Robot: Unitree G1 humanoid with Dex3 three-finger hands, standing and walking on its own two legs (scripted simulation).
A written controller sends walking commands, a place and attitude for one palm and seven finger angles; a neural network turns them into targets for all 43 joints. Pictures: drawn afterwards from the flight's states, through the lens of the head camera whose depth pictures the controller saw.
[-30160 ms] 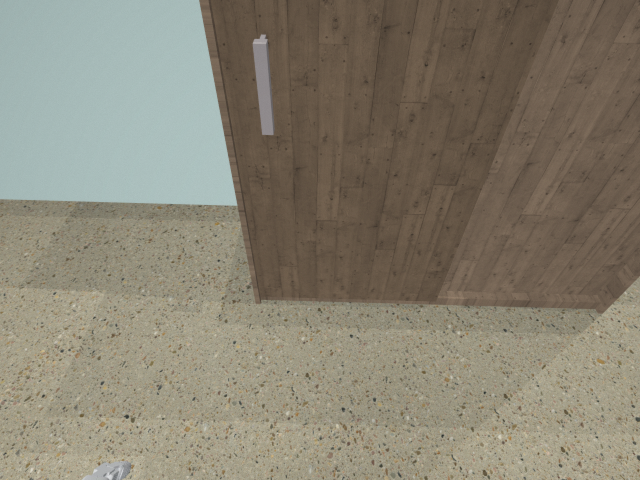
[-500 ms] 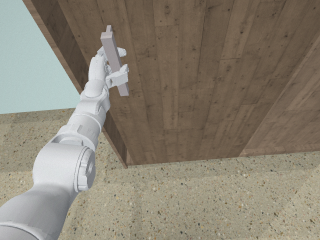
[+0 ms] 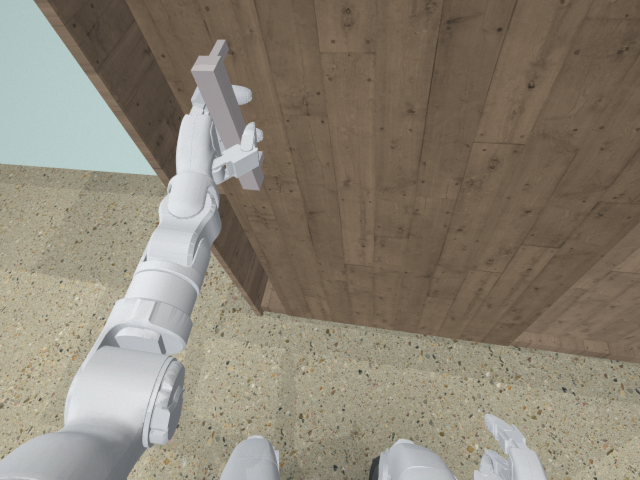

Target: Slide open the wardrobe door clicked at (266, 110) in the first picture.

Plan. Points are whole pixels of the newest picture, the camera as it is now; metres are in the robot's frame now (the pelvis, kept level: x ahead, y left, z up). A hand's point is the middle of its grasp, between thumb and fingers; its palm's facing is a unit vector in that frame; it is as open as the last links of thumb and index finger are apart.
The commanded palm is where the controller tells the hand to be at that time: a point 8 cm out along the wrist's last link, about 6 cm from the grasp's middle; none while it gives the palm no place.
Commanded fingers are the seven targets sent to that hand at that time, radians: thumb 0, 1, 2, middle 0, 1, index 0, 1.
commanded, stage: step sideways, sliding the door along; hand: left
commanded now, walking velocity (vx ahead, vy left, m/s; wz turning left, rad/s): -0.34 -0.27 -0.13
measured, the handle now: (238, 122) +0.51 +0.14 +0.12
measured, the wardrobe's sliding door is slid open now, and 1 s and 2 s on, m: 0.09 0.49 0.49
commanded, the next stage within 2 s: stop walking and hold the door there in 1.28 s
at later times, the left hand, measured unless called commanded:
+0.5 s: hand (443, 167) +0.43 -0.11 +0.12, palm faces -0.01 -0.97 -0.23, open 6.7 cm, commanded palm +0.41 -0.12 +0.13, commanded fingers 0.00 0.90 0.90 -0.45 -1.40 -0.45 -1.40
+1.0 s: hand (612, 169) +0.42 -0.28 +0.12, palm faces +0.21 -0.97 -0.12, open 6.7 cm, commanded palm +0.38 -0.30 +0.13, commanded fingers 0.00 0.90 0.90 -0.45 -1.40 -0.45 -1.40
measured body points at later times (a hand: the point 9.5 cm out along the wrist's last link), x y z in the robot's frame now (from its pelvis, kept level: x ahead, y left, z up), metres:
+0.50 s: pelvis +0.04 -0.19 +0.00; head +0.12 -0.25 +0.44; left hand +0.42 -0.06 +0.13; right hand +0.27 -0.37 -0.12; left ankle -0.05 +0.03 -0.65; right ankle +0.12 -0.22 -0.71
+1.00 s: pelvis +0.00 -0.44 +0.00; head +0.08 -0.46 +0.44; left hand +0.40 -0.23 +0.13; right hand +0.13 -0.66 -0.13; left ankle -0.02 -0.17 -0.70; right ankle +0.02 -0.60 -0.72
